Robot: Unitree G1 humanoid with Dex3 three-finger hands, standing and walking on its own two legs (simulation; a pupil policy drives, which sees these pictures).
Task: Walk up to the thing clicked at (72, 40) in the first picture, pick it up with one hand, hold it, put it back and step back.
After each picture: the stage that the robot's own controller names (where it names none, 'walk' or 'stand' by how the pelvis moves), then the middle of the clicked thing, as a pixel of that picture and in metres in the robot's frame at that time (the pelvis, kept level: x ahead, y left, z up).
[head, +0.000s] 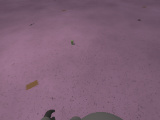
stand; (72, 42) +1.78 +0.57 -0.72
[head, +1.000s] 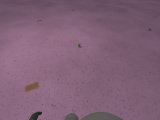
walk; (79, 45) +1.69 +0.29 -0.70
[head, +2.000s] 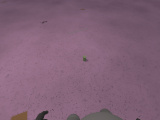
walk; (84, 58) +1.15 +0.14 -0.71
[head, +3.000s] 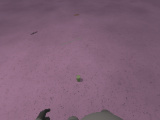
walk; (78, 78) +0.71 +0.21 -0.71
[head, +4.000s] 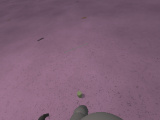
walk; (79, 94) +0.44 +0.25 -0.70
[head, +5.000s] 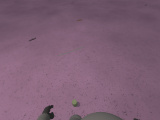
stand; (74, 103) +0.34 +0.21 -0.71
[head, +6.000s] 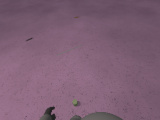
stand; (75, 102) +0.32 +0.22 -0.72
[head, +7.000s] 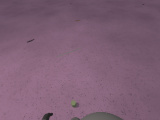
stand; (73, 103) +0.34 +0.23 -0.73
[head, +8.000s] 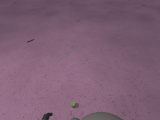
stand; (73, 104) +0.33 +0.23 -0.73
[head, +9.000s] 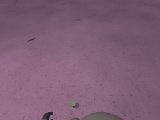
stand; (73, 104) +0.32 +0.22 -0.73
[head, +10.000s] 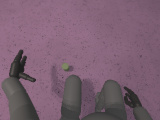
go down; (65, 67) +0.40 +0.25 -0.38
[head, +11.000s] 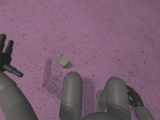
go down; (64, 63) +0.41 +0.26 -0.30
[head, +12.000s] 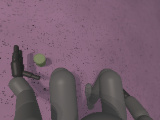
close in; (40, 60) +0.39 +0.29 -0.22
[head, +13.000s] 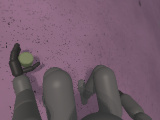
close; (26, 60) +0.39 +0.30 -0.22
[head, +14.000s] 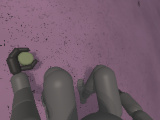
lift; (26, 60) +0.38 +0.30 -0.22
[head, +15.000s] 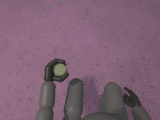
lift; (61, 72) +0.32 +0.22 -0.03
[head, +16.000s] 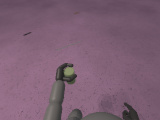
hold; (70, 76) +0.33 +0.17 +0.01
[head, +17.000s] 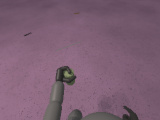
hold; (69, 77) +0.33 +0.17 +0.00
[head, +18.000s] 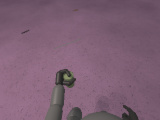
crouch; (69, 79) +0.32 +0.17 -0.03
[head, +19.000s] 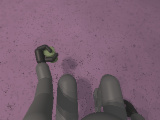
lower; (51, 55) +0.45 +0.26 -0.10
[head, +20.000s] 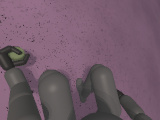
lower; (19, 57) +0.41 +0.31 -0.22
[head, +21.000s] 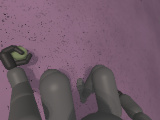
lower; (21, 56) +0.40 +0.31 -0.22
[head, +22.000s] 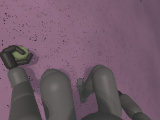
lower; (22, 56) +0.40 +0.31 -0.22
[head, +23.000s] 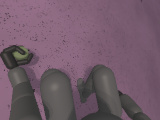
lower; (22, 56) +0.40 +0.31 -0.22
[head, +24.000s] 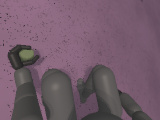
open; (27, 56) +0.40 +0.29 -0.22
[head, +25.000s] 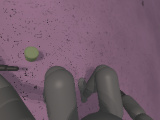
stand; (31, 54) +0.40 +0.28 -0.22
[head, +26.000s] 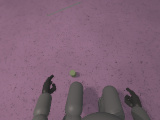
walk; (73, 73) +0.41 +0.21 -0.46
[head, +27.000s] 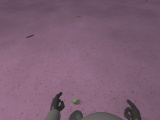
stand; (74, 100) +0.36 +0.20 -0.66
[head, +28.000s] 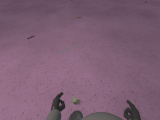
stand; (74, 100) +0.37 +0.21 -0.67
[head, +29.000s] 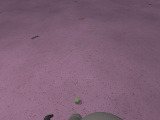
stand; (76, 100) +0.37 +0.19 -0.71
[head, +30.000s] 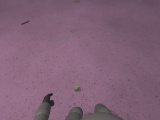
walk; (76, 88) +0.42 +0.16 -0.70
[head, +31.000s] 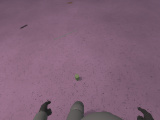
walk; (77, 77) +0.59 +0.23 -0.69
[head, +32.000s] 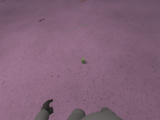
walk; (83, 60) +0.94 +0.22 -0.69
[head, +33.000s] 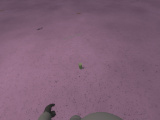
stand; (80, 66) +0.99 +0.24 -0.71
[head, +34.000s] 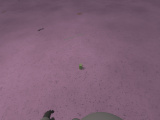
stand; (80, 66) +0.99 +0.23 -0.73
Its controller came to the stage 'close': yes
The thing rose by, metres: 0.72
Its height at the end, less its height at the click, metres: +0.00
